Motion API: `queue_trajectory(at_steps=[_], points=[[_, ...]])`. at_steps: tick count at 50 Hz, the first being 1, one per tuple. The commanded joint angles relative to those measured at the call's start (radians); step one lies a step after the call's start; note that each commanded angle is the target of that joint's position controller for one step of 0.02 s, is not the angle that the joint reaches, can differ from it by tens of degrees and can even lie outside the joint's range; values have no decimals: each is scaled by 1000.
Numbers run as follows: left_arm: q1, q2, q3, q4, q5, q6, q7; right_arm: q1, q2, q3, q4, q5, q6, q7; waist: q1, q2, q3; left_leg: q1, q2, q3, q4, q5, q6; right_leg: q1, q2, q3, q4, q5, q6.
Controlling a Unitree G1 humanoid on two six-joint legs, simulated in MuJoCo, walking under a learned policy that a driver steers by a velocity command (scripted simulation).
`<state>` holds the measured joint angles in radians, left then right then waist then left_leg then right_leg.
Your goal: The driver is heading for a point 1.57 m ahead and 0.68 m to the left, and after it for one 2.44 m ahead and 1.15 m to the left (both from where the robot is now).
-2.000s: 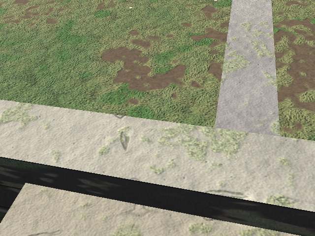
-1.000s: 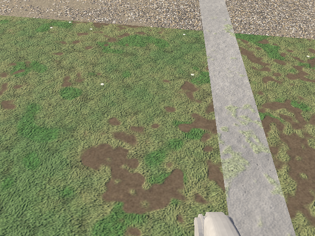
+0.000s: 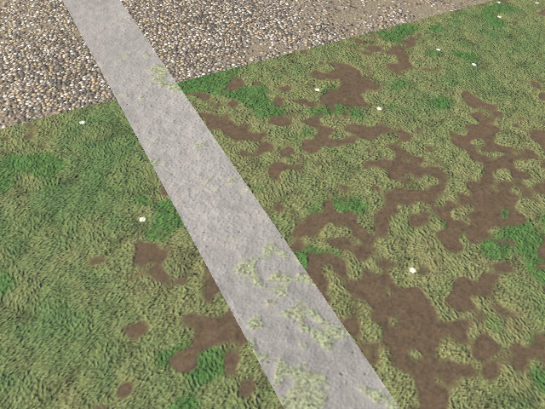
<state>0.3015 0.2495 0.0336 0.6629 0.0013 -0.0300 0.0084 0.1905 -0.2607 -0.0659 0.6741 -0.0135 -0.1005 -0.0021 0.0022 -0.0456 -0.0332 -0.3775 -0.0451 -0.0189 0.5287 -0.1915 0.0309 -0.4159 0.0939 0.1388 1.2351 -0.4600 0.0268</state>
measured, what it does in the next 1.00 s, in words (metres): steps on the spot, turning left: right foot, then left foot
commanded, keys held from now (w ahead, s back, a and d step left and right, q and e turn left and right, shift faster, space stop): q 0.90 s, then no key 0.10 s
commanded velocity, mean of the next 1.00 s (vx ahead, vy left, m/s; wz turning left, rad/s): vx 0.05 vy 0.00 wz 0.45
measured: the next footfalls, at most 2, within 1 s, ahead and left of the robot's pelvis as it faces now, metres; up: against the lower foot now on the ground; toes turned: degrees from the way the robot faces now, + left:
right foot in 0.40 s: +0.18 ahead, -0.10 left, +0.00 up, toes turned +19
left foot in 0.80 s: +0.06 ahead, +0.15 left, +0.00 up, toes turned +30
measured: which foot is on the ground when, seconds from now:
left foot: down 0.00-0.40, up 0.42-0.78, down 0.80-1.00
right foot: up 0.00-0.38, down 0.40-0.80, up 0.82-1.00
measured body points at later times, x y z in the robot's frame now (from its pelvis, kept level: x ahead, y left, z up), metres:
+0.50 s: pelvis +0.08 +0.00 +0.00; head +0.11 -0.01 +0.45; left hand +0.21 +0.30 -0.05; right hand +0.31 -0.23 -0.10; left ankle +0.03 +0.10 -0.67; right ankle +0.14 -0.11 -0.73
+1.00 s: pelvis +0.06 +0.05 +0.00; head +0.07 +0.09 +0.45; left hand +0.04 +0.37 -0.11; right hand +0.34 -0.08 -0.06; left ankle +0.03 +0.13 -0.73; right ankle +0.14 -0.09 -0.64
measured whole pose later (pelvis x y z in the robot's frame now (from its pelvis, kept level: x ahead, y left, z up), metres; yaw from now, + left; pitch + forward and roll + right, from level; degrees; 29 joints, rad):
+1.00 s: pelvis +0.06 +0.05 +0.00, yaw +33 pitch +3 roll -2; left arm 0.16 0.30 0.09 0.67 0.01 0.01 0.05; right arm 0.20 -0.26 -0.04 0.56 -0.01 0.02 -0.01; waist 0.00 -0.03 0.01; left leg -0.35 -0.04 -0.06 0.54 -0.24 0.05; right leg -0.61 -0.02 0.02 1.20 -0.38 0.09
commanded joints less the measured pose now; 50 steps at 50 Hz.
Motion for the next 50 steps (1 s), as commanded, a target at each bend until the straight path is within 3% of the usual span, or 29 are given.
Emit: queue_trajectory(at_steps=[1, 2, 4, 7, 10, 12, 16, 18, 19, 20, 21, 22, 23, 24, 25, 26, 28, 32, 36, 38, 39, 40, 41, 42, 43, 45, 46, 48, 50], points=[[-86, 69, 24, -118, 22, -26, 6, 0, -54, 9, -58, 3, 5, -7, 10, 126, -21, 186, 237, -296, -201, 503, 189, -205, -119, -43, 5, 72, 19], [-75, 40, 17, -114, 21, -26, 12, 14, -60, 9, -47, 2, 5, -8, 17, 152, -42, 169, 210, -256, -192, 611, 184, -166, -120, -66, -54, 87, 25], [-97, 23, 11, -122, 16, -22, 31, 46, -127, -15, -41, 0, 14, -13, 10, 178, -81, 201, 201, -241, -168, 764, 200, -167, -97, -100, -151, 68, 40], [-127, 33, 19, -118, 13, -2, 48, 69, -169, -34, -51, 19, 46, -24, 3, 163, -132, 222, 206, -285, -147, 636, 201, -161, -81, -86, -251, 104, 58], [-193, 41, 30, -133, 6, 10, 55, 69, -163, -38, -67, 30, 78, -37, -6, 163, -114, 185, 203, -355, -152, 420, 185, -165, -72, -58, -321, 160, 62], [-239, 39, 33, -142, 2, 3, 53, 64, -154, -41, -81, 25, 93, -41, -14, 160, -94, 180, 199, -400, -144, 326, 187, -173, -63, -42, -374, 163, 59], [-273, 49, 37, -144, -10, -26, 39, 56, -150, -47, -99, 25, 115, -39, -23, 191, -100, 224, 192, -469, -88, 421, 192, -108, -41, -27, -520, 132, 41], [-238, 60, 44, -130, -16, -39, 30, 21, -148, -49, -111, 39, 122, -36, 2, 200, -98, 228, 164, -482, -49, 446, 169, -9, -36, -38, -699, 197, 25], [-200, 66, 50, -114, -17, -45, 24, -3, -140, -48, -121, 50, 125, -35, 27, 191, -95, 196, 132, -470, -20, 388, 139, 93, -46, -55, -848, 324, 7], [-171, 103, 63, -109, -6, -46, 26, 15, -106, -39, -129, 44, 125, -34, 17, 159, -127, 107, 96, -442, 47, 220, 99, 245, -148, -2, -868, 434, -37], [-172, 166, 75, -131, 15, -37, 35, 72, -50, -22, -130, 21, 121, -30, -24, -57, -153, -53, -10, -298, 260, -191, 40, 382, -372, 188, -845, 722, -142], [-147, 175, 83, -111, 46, -25, 27, 66, -94, -33, -157, 26, 108, -25, -30, -312, -112, -279, -100, -132, 435, -542, -21, 400, -529, 386, -853, 931, -320], [-135, 136, 80, -116, 29, -24, 27, 85, -171, -57, -134, 12, 100, -18, -11, -224, -106, -327, -22, -106, 625, -499, -76, 389, -540, 378, -864, 859, -361], [-159, 93, 69, -121, 23, -20, 32, 62, -194, -68, -113, 25, 107, -14, -7, -124, -88, -322, 3, -103, 700, -412, -100, 355, -464, 265, -847, 769, -308], [-194, 87, 63, -129, 15, -14, 33, 62, -179, -67, -94, 28, 122, -13, -22, -65, -69, -309, 19, -94, 738, -355, -116, 312, -401, 176, -841, 706, -258], [-208, 89, 59, -129, 5, -12, 36, 51, -158, -61, -99, 33, 134, -11, -19, -67, -62, -306, 29, -84, 772, -309, -128, 278, -385, 130, -843, 714, -247], [-211, 109, 60, -123, 17, -4, 40, 21, -99, -38, -113, 39, 141, -3, -16, -78, -48, -277, 37, -28, 726, -234, -134, 228, -335, 25, -867, 708, -236], [-184, 150, 71, -102, 18, 13, 45, -67, -55, -7, -155, 30, 141, 9, 21, -124, -81, -174, 76, 27, 462, -209, -124, 237, -346, -55, -860, 662, -247], [-151, 198, 86, -81, 0, 14, 34, -54, -97, -17, -161, 33, 148, 28, 32, -154, -87, -58, 68, 73, 257, -172, -86, 234, -403, -54, -836, 606, -247], [-153, 192, 85, -67, -19, 13, 32, 7, -96, -24, -143, 32, 150, 36, -3, -146, -86, 53, 35, 110, 63, -59, -41, 212, -389, -91, -763, 531, -197], [-117, 163, 78, -49, -19, 12, 32, 46, -110, -34, -130, 29, 150, 32, -11, -115, -86, 153, 8, 103, -25, -1, -12, 154, -358, -129, -697, 448, -145], [-75, 124, 69, -38, -5, 10, 28, 85, -165, -52, -137, 26, 145, 21, -14, 23, -97, 315, 102, -57, -91, 192, 38, 0, -303, -209, -532, 265, -54], [-98, 49, 39, -92, 48, 10, 20, 80, -282, -72, -181, 13, 139, 0, 15, 363, -88, 427, 398, -449, -96, 528, 184, -300, -172, -273, -206, -223, 51], [-220, 111, 57, -122, 23, 4, 32, 119, -264, -64, -181, -17, 120, 8, -87, 325, -134, 340, 453, -544, -155, 470, 326, -354, -122, -109, -53, -234, 60], [-243, 144, 67, -120, -1, 8, 38, 89, -234, -55, -180, -22, 106, 8, -71, 242, -88, 292, 392, -463, -165, 340, 293, -358, -136, -80, 13, -152, 53], [-211, 136, 73, -88, 13, 21, 49, -21, -180, -41, -198, 18, 106, -6, -18, 171, -50, 218, 291, -360, -152, 224, 195, -340, -152, -63, 4, -7, 50], [-178, 137, 77, -79, 17, 26, 51, -67, -167, -32, -205, 26, 110, -10, 11, 175, -57, 160, 263, -308, -150, 267, 183, -283, -142, -77, 11, 47, 57], [-148, 120, 72, -60, 12, 30, 47, -71, -130, -15, -208, 4, 106, -17, 19, 184, -92, 135, 236, -260, -141, 329, 185, -218, -122, -98, 23, 111, 65], [-149, 104, 62, -59, 8, 33, 49, -47, -118, -8, -198, -1, 101, -21, 9, 175, -104, 160, 235, -259, -137, 334, 191, -207, -121, -95, -45, 127, 67]])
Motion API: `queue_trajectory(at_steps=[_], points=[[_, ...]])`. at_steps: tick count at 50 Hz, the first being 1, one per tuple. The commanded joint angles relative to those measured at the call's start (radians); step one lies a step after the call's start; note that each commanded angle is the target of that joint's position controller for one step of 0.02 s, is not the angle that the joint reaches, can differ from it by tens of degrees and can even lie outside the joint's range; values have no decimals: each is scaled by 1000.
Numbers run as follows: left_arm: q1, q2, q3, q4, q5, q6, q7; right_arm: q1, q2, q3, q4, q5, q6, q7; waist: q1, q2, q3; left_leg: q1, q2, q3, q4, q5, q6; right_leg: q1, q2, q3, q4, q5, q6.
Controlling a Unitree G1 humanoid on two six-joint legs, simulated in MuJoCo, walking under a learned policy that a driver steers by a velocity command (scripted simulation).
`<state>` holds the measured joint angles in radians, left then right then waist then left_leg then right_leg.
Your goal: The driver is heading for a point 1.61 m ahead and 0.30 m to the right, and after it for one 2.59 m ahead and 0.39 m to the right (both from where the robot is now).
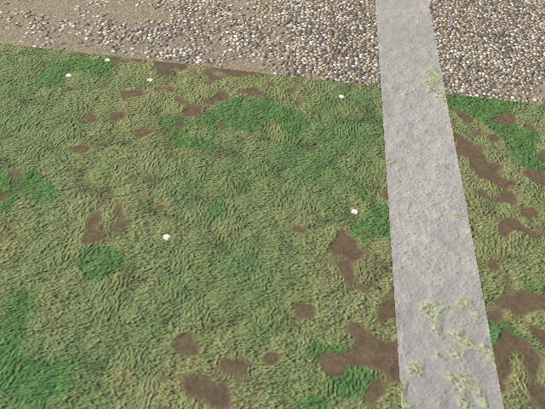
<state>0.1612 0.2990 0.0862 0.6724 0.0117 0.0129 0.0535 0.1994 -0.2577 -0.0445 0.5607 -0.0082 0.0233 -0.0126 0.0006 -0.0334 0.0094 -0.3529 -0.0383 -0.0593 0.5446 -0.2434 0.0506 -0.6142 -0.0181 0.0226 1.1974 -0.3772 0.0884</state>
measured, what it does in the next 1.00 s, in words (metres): steps on the spot: right foot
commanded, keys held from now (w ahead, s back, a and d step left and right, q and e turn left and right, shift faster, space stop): no key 0.62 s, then w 0.38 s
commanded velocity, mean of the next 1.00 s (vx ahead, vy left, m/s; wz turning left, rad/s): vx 0.10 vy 0.00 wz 0.09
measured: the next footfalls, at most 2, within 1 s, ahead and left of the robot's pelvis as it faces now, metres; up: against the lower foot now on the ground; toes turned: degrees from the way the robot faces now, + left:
right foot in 0.24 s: +0.04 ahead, -0.15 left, +0.00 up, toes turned +3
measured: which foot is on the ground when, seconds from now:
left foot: down 0.00-1.00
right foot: up 0.00-0.22, down 0.24-0.86, up 0.88-1.00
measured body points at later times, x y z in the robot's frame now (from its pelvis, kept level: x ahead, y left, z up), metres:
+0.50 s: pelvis +0.01 -0.03 -0.01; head +0.01 -0.03 +0.44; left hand +0.16 +0.22 -0.10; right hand +0.16 -0.26 -0.10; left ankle +0.02 +0.09 -0.74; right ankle +0.00 -0.15 -0.74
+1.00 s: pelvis +0.08 +0.00 +0.00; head +0.09 +0.01 +0.45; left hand +0.20 +0.26 -0.11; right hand +0.15 -0.26 -0.10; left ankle +0.03 +0.09 -0.74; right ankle +0.06 -0.14 -0.65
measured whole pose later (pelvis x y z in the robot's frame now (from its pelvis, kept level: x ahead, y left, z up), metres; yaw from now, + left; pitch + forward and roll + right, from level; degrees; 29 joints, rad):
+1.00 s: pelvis +0.08 +0.00 +0.00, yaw +3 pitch +1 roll +0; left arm 0.27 0.26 0.06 0.71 -0.03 -0.07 -0.01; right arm 0.44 -0.22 -0.05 0.68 0.00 -0.08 0.01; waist -0.03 -0.03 -0.03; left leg -0.17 -0.04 -0.01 0.49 -0.34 0.06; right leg -0.52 -0.02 0.02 1.16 -0.36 -0.03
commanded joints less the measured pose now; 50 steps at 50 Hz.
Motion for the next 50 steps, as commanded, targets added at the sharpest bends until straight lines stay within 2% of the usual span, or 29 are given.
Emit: queue_trajectory(at_steps=[1, 4, 8, 10, 11, 12, 13, 14, 15, 17, 19, 27, 31, 32, 34, 35, 37, 38, 39, 40, 42, 43, 44, 45, 46, 47, 48, 49, 50], points=[[-18, 43, 3, -73, -6, -10, 5, -46, -121, -29, -80, -4, -23, -12, 5, 168, -144, 155, 229, -224, -152, 367, 171, -10, -16, 24, -70, 46, 5], [-54, 21, -13, -86, -8, -13, -1, -33, -132, -32, -70, -6, -16, -15, -22, 183, -134, 154, 235, -250, -149, 284, 177, 62, -23, 20, -245, 17, -4], [-51, 31, -12, -86, -19, -21, -21, -27, -134, -29, -53, -3, -9, 2, -39, 202, -94, 111, 232, -293, -149, 224, 193, 193, -4, -3, -446, -26, -21], [-12, 9, -16, -72, -18, -30, -33, -51, -105, -17, -46, 9, -8, 4, -1, 187, -89, 94, 208, -289, -121, 242, 169, 307, 7, -15, -660, 97, -41], [7, 3, -20, -66, -7, -36, -39, -37, -84, -11, -36, 12, -12, 5, 13, 165, -91, 64, 184, -277, -114, 228, 133, 400, -2, -1, -783, 232, -60], [28, 39, -16, -71, 13, -41, -37, -6, -58, -3, -27, 2, -24, 6, 4, 109, -122, 7, 153, -252, -88, 127, 75, 517, -82, 75, -794, 370, -89], [20, 113, 0, -80, 24, -41, -33, 39, -40, 0, -28, -15, -38, 14, -54, -62, -138, -62, 67, -159, -15, -25, 21, 574, -186, 153, -746, 543, -148], [-26, 59, -12, -67, 14, -41, -38, 15, -38, 0, -30, -19, -43, 11, -63, -188, -131, -4, 32, -65, -17, -96, -34, 446, -201, 193, -783, 394, -217], [-70, 5, -27, -87, 10, -44, -42, -23, -68, -9, -26, -23, -42, 8, -48, -152, -100, 35, 41, -62, -23, -59, -53, 397, -166, 173, -804, 274, -204], [-60, 18, -24, -90, 6, -48, -40, -63, -63, -15, -32, -18, -30, 6, -21, -102, -58, 27, 32, -65, -26, -3, -48, 377, -109, 120, -787, 183, -153], [-27, 23, -22, -81, 4, -53, -34, -44, -45, -13, -30, -15, -29, 11, -16, -53, -39, 33, 41, -82, -44, 21, -34, 365, -90, 96, -771, 147, -138], [-5, -6, -30, -80, 0, -51, -33, -15, -18, -14, -15, -10, -42, 10, -3, 56, -49, 43, 54, -100, -50, 75, -32, 382, -46, 57, -716, 175, -130], [-1, -18, -33, -70, -1, -53, -38, -6, -16, -16, -14, -9, -43, 4, -5, 59, -49, 62, 58, -102, -44, 93, -34, 373, -38, 51, -713, 181, -128], [15, -28, -35, -59, 1, -52, -39, 12, -6, -14, -5, -10, -40, 2, -6, 54, -70, 75, 48, -92, -47, 13, -33, 376, -31, 46, -725, 98, -130], [32, 2, -24, -55, -10, -47, -37, 28, -22, -21, -5, -1, -38, -2, -2, 16, -23, 22, 7, -49, -13, -246, -22, 343, -29, 71, -761, -168, -162], [49, 23, -17, -52, -18, -45, -33, 33, -29, -24, -10, 6, -43, -4, 3, -17, 16, -27, -5, -26, 17, -314, -21, 327, -56, 121, -800, -293, -189], [99, 60, -7, -40, -24, -51, -31, 18, -13, -20, -22, 20, -68, 0, 18, -96, 65, -114, -15, 40, 144, -247, -29, 348, -175, 299, -907, -433, -265], [110, 80, -1, -33, -27, -54, -33, 12, -12, -21, -24, 29, -80, 3, 19, -122, 88, -142, 3, 62, 188, -206, -28, 356, -239, 385, -943, -460, -305], [118, 84, 0, -27, -31, -56, -34, 0, -14, -22, -26, 33, -91, 6, 22, -119, 107, -130, 22, 54, 202, -193, -17, 328, -264, 422, -953, -439, -323], [103, 80, -3, -29, -33, -56, -39, 16, -11, -23, -20, 33, -101, 13, 7, -116, 112, -85, 29, 58, 174, -194, -1, 300, -257, 400, -945, -390, -316], [23, 49, -15, -47, -38, -55, -53, 130, -7, -30, 24, 30, -111, 25, -60, -107, 91, 156, 23, 55, 11, -159, 31, 176, -165, 253, -863, -272, -254], [-21, 3, -30, -69, -39, -64, -56, 201, -58, -46, 41, 22, -115, 23, -90, -16, 78, 259, 91, -94, -77, -206, 64, 74, -79, 141, -698, -156, -195], [-53, -35, -40, -100, -42, -85, -53, 291, -149, -73, 58, 17, -118, 27, -110, 231, 51, 376, 240, -408, -233, -333, 156, -75, 52, -35, -372, -36, -117], [-73, 24, -25, -123, -44, -102, -49, 353, -174, -79, 61, 13, -122, 33, -133, 320, 44, 452, 379, -688, -333, -262, 267, -238, 56, 33, -134, -173, -104], [-41, 48, -14, -112, -55, -110, -53, 331, -131, -63, 61, 7, -128, 30, -96, 229, 49, 484, 401, -665, -309, -203, 280, -319, 11, 75, 8, -158, -116], [-16, 36, -18, -91, -53, -112, -58, 309, -107, -54, 55, 3, -130, 28, -76, 149, 37, 496, 372, -564, -292, -173, 258, -349, -20, 72, 60, -79, -129], [-22, 24, -22, -85, -43, -116, -64, 278, -101, -49, 56, 3, -128, 25, -65, 86, 36, 474, 342, -479, -305, -141, 230, -355, -47, 64, 47, 6, -136], [-31, 23, -20, -77, -34, -116, -69, 246, -87, -40, 56, 3, -122, 24, -51, 73, 47, 434, 311, -402, -323, -71, 203, -329, -72, 57, 11, 70, -132], [-31, 16, -21, -70, -31, -114, -76, 230, -71, -31, 63, 2, -116, 23, -41, 90, 53, 391, 279, -332, -348, -6, 184, -290, -84, 40, -23, 112, -120]])
Keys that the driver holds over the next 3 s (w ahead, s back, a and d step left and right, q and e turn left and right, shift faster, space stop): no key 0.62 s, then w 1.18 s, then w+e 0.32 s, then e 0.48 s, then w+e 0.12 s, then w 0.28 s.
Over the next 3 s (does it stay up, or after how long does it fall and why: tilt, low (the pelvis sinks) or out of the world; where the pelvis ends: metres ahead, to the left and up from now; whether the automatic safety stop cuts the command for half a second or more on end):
stays up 0.96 -0.04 0.01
